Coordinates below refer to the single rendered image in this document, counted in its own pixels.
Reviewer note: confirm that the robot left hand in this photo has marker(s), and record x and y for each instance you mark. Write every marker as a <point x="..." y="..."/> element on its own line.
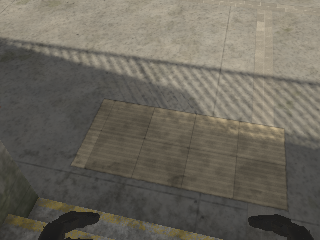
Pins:
<point x="67" y="223"/>

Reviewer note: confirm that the robot right hand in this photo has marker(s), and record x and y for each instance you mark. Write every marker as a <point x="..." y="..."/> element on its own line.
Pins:
<point x="280" y="225"/>

